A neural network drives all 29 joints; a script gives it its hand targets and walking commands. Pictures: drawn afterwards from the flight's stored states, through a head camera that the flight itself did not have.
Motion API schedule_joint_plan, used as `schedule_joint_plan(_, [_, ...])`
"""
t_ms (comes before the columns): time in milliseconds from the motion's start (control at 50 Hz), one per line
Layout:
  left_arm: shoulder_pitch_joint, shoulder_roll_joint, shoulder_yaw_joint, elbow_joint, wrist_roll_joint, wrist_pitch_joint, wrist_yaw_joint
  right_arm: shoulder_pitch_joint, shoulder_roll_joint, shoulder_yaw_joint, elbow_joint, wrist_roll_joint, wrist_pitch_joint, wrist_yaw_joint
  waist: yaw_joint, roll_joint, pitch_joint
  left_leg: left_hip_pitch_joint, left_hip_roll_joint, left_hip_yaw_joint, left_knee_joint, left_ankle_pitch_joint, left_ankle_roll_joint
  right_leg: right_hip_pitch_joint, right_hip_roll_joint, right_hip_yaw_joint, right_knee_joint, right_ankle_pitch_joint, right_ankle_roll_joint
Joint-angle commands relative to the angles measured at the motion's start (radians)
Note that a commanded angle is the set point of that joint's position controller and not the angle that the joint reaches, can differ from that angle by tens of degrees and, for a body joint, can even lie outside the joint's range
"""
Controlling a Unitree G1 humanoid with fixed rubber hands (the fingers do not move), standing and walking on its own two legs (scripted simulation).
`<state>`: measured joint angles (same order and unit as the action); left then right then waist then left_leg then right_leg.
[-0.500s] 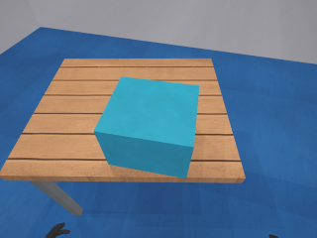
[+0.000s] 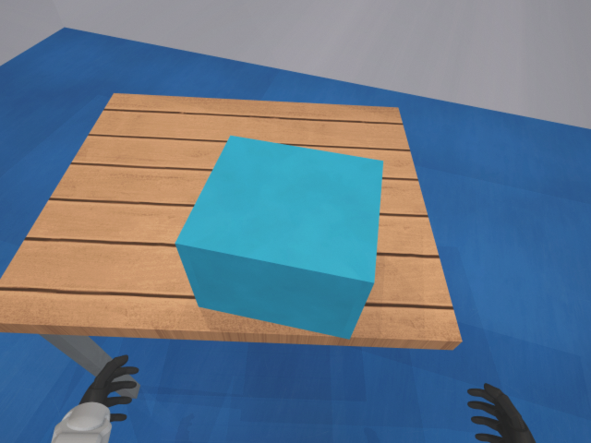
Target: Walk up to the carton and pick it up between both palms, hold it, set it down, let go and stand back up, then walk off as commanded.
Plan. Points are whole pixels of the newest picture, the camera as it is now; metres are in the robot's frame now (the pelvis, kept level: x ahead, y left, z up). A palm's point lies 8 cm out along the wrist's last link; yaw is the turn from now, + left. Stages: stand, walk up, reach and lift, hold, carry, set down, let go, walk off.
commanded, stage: reach and lift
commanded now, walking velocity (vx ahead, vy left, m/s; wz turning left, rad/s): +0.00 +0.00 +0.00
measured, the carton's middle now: (288, 235) +0.44 +0.04 -0.03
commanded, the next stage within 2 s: none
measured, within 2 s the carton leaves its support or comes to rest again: neither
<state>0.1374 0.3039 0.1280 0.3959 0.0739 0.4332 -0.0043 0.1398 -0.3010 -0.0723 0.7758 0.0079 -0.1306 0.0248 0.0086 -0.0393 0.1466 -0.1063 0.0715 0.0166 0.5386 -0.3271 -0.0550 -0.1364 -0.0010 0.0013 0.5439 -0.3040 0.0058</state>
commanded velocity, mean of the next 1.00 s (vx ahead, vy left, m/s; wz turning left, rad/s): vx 0.00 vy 0.00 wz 0.00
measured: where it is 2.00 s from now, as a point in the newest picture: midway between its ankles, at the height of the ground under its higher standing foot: outside the picture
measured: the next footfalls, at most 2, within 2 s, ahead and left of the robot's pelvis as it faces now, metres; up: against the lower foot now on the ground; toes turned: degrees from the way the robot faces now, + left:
none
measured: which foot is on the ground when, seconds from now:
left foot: down 0.00-1.00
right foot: down 0.00-1.00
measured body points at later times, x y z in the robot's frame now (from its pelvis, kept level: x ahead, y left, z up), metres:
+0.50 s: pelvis +0.00 +0.02 +0.01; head -0.02 +0.03 +0.46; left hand +0.18 +0.27 -0.04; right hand +0.16 -0.23 -0.04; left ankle -0.02 +0.15 -0.73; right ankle +0.00 -0.12 -0.73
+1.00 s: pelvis +0.00 +0.02 +0.01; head -0.03 +0.02 +0.46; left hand +0.17 +0.27 +0.00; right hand +0.17 -0.18 +0.00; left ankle -0.02 +0.15 -0.73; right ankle +0.00 -0.12 -0.73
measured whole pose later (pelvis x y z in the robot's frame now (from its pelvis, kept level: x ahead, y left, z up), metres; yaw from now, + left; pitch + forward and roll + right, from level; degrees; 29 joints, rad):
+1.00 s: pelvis +0.00 +0.02 +0.01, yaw -2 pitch -8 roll +0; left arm 0.34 0.30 0.00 0.24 -0.21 -0.05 -0.04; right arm 0.40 -0.08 -0.03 0.22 0.08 -0.15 -0.08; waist 0.07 0.02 0.07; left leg 0.02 0.04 0.06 0.35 -0.23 -0.02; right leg -0.01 -0.02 0.04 0.33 -0.18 0.04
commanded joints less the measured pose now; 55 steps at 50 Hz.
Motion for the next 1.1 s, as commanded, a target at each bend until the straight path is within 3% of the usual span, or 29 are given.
schedule_joint_plan(0, [-0.065,0.131,0.029,-0.13,-0.041,-0.072,0.005,-0.031,-0.126,-0.031,-0.142,-0.003,-0.042,-0.009,0.003,0.044,-0.171,0.017,-0.097,0.093,-0.122,0.312,0.019,0.06,0.019,-0.041,-0.13,0.448,0.016])
schedule_joint_plan(120, [-0.015,0.089,-0.005,-0.155,-0.064,-0.138,0.007,0.023,-0.125,-0.059,-0.148,0.004,-0.063,0.0,-0.019,0.091,-0.188,0.156,-0.079,0.071,-0.15,0.458,-0.018,-0.002,0.046,-0.059,-0.193,0.375,-0.009])
schedule_joint_plan(180, [0.012,0.077,-0.019,-0.16,-0.072,-0.16,0.006,0.034,-0.127,-0.076,-0.182,0.0,-0.068,0.0,-0.016,0.079,-0.174,0.158,-0.071,0.065,-0.174,0.463,-0.023,0.018,0.055,-0.063,-0.223,0.322,-0.019])
schedule_joint_plan(340, [0.037,0.062,-0.021,-0.157,-0.097,-0.226,0.013,0.05,-0.079,-0.067,-0.313,0.001,-0.063,-0.013,0.021,0.026,-0.122,0.089,-0.078,0.086,-0.238,0.4,-0.006,0.09,0.055,-0.042,-0.262,0.29,-0.02])
schedule_joint_plan(500, [0.044,0.064,-0.026,-0.191,-0.127,-0.294,0.008,0.1,-0.003,-0.033,-0.44,0.026,-0.035,-0.035,0.048,0.062,-0.073,0.063,-0.09,0.109,-0.273,0.324,-0.002,0.095,0.043,-0.011,-0.3,0.21,-0.022])
schedule_joint_plan(660, [0.069,0.089,-0.038,-0.24,-0.191,-0.37,-0.008,0.159,0.06,-0.029,-0.54,0.042,-0.026,-0.074,0.049,0.093,-0.063,0.049,-0.086,0.111,-0.283,0.268,-0.003,0.096,0.032,0.009,-0.316,0.149,-0.024])
schedule_joint_plan(900, [0.117,0.112,-0.087,-0.281,-0.282,-0.51,-0.037,0.207,0.143,0.014,-0.695,0.064,-0.055,-0.108,0.053,0.062,-0.047,0.015,-0.076,0.074,-0.27,0.241,0.003,0.082,0.027,0.021,-0.305,0.106,-0.032])
schedule_joint_plan(1080, [0.119,0.13,-0.106,-0.294,-0.312,-0.596,-0.049,0.211,0.175,0.044,-0.759,0.108,-0.062,-0.131,0.058,0.087,-0.04,0.007,-0.072,0.043,-0.25,0.26,-0.002,0.078,0.026,0.027,-0.291,0.095,-0.046])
